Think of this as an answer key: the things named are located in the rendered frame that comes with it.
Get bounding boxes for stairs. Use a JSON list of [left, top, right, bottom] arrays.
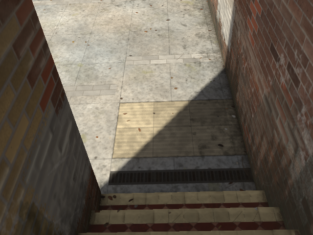
[[78, 190, 300, 235]]

